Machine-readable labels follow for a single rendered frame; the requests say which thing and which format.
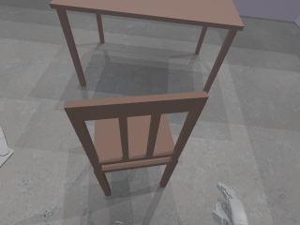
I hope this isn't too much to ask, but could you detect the chair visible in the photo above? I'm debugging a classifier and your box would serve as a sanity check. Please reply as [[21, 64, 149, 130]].
[[64, 91, 209, 196]]

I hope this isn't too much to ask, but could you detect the robot right hand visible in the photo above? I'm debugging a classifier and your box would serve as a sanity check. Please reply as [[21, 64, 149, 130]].
[[212, 182, 249, 225]]

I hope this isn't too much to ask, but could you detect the robot left hand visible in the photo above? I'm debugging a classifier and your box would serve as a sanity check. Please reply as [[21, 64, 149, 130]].
[[0, 126, 14, 168]]

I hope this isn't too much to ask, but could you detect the table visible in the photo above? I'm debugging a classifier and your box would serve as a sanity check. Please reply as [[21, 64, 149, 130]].
[[50, 0, 245, 94]]

